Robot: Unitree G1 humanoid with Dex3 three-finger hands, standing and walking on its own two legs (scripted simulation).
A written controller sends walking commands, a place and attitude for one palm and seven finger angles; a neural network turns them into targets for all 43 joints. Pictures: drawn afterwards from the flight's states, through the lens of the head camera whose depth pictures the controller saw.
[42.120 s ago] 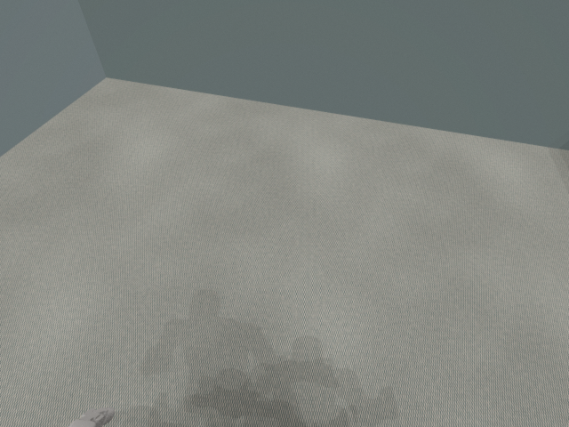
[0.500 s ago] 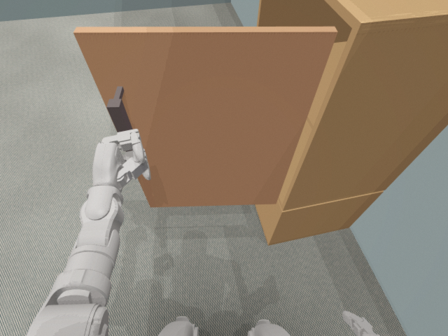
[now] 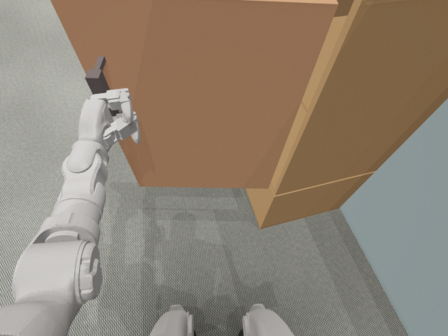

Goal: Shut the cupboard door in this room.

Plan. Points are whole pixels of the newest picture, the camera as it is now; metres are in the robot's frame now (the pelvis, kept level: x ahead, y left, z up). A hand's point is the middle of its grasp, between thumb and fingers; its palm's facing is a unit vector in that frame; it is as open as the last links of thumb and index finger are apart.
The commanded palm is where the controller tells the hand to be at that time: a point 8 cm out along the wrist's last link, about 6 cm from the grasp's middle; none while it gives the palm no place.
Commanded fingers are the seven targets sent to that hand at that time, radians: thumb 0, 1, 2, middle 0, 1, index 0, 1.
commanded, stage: push the door shut along its arc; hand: left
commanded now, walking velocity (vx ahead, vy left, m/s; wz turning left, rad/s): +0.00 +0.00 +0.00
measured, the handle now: (109, 95) +0.54 +0.20 +0.09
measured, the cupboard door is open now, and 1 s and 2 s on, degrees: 74 64 53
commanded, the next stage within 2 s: pull the fist back off the door in 1.24 s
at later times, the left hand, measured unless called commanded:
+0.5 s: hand (155, 100) +0.52 +0.11 +0.09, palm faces -0.23 -0.97 -0.02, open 3.1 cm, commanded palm +0.53 +0.16 +0.08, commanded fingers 0.00 0.90 0.90 -1.30 -1.50 -1.30 -1.50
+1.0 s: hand (164, 82) +0.57 +0.10 +0.09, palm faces -0.32 -0.95 -0.02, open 3.2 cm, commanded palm +0.59 +0.12 +0.08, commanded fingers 0.00 0.90 0.90 -1.30 -1.50 -1.30 -1.50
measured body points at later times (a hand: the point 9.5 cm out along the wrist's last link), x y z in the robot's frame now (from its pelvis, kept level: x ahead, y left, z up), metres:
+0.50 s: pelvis -0.01 +0.00 -0.02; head +0.12 +0.01 +0.41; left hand +0.53 +0.17 +0.09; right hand -0.01 -0.27 -0.13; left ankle +0.03 +0.10 -0.67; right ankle +0.02 -0.11 -0.67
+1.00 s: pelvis +0.00 +0.00 -0.03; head +0.16 +0.02 +0.39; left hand +0.58 +0.15 +0.10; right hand -0.05 -0.26 -0.13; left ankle +0.03 +0.10 -0.67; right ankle +0.02 -0.11 -0.67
